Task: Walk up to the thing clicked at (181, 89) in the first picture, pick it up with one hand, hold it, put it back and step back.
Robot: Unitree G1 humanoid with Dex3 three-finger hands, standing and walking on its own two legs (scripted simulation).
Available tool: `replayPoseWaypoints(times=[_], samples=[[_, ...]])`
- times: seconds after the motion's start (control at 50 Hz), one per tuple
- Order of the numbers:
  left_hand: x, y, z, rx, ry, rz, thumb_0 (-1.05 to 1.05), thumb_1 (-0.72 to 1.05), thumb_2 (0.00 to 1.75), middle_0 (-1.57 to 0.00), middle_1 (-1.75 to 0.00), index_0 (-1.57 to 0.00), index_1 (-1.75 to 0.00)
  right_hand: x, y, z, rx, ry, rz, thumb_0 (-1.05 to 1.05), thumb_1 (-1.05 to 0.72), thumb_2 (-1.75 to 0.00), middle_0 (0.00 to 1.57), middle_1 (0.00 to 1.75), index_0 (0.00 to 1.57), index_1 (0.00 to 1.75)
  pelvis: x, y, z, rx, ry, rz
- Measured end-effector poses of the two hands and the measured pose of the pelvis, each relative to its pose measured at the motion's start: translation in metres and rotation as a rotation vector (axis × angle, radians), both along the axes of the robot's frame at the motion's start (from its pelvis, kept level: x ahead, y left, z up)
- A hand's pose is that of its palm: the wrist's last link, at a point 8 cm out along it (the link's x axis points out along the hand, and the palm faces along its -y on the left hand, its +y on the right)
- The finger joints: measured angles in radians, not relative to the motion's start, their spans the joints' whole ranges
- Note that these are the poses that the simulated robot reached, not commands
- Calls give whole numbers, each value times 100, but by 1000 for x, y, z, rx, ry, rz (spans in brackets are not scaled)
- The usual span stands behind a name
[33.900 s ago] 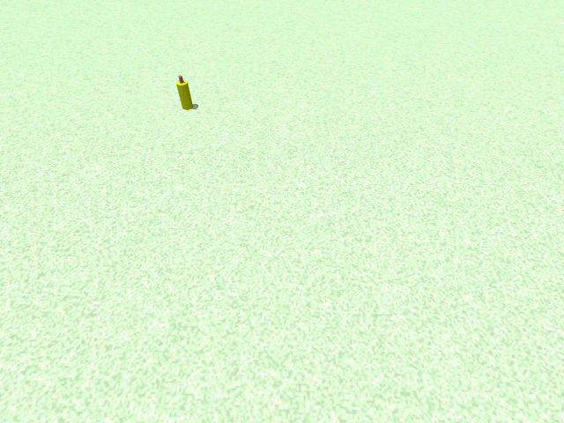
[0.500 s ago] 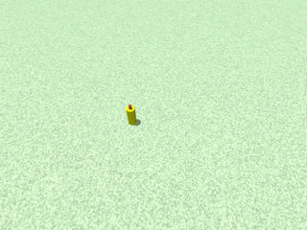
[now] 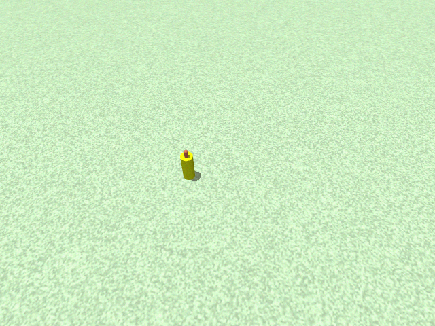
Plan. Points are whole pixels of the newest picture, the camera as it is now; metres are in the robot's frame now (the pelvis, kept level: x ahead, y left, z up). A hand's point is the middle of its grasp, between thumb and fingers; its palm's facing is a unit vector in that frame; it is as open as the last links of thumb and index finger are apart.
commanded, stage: step back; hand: left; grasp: from the side
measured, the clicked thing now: (187, 163) +1.00 +0.18 -0.65
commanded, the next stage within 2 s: stand in 0.28 s
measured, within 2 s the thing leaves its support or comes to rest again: neither
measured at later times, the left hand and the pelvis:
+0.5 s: hand out of the picture +0.10 +0.27 -0.14, palm faces -0.04 -0.94 -0.33, open 7.4 cm; pelvis +0.01 +0.01 +0.02, yaw -1 degrees
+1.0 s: hand out of the picture +0.08 +0.27 -0.14, palm faces -0.06 -0.94 -0.33, open 7.4 cm; pelvis +0.00 +0.02 +0.02, yaw -1 degrees
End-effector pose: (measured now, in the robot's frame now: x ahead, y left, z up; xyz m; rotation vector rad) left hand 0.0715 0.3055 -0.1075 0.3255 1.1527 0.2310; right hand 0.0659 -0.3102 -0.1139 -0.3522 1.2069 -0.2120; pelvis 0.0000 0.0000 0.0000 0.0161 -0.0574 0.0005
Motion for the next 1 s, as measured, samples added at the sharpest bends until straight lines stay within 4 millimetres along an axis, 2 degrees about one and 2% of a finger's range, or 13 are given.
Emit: replayPoseWaypoints(times=[0.1,0.24,0.36,0.46,0.6,0.8,1.0], samples=[[7,4,-4,-12,32,-1,1,90,90,-20,-30,-20,-30,22,17,4,26,-29,2,1,-91,-89,20,30,20,30,6,4,3,-23,5,-17],[15,6,1,-17,42,-9,1,90,90,-20,-30,-20,-30,53,32,11,58,-80,11,1,-90,-89,20,30,20,30,13,7,10,-27,10,-26],[24,7,6,-22,43,-17,1,90,90,-20,-30,-20,-30,62,37,17,65,-100,14,1,-90,-89,20,30,20,30,16,12,16,-23,7,-29],[28,5,8,-33,47,-30,1,90,90,-20,-30,-20,-30,55,35,21,58,-85,4,1,-90,-89,20,30,20,30,15,14,19,-23,6,-26],[26,3,7,-42,59,-43,1,90,90,-20,-30,-20,-30,34,30,21,46,-40,-25,1,-90,-89,20,30,20,30,13,15,22,-21,7,-26],[17,4,8,-40,74,-44,1,90,90,-20,-30,-20,-30,6,27,19,42,7,-52,1,-91,-89,20,30,20,30,8,15,22,-21,4,-23],[4,6,8,-36,88,-40,1,90,90,-20,-30,-20,-30,-5,29,16,49,21,-51,1,-91,-89,20,30,20,30,4,15,22,-22,6,-20]])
